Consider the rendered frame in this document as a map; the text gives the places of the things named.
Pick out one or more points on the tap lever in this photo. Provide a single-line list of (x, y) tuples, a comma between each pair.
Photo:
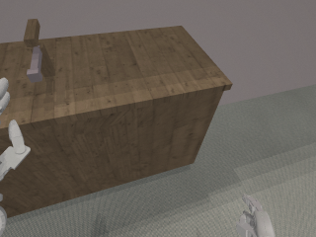
[(34, 72)]

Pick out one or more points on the robot left hand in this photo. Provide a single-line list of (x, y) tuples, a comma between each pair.
[(12, 157)]

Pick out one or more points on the counter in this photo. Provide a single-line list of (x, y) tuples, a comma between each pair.
[(111, 108)]

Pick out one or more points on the robot right hand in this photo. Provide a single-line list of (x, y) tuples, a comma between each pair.
[(259, 224)]

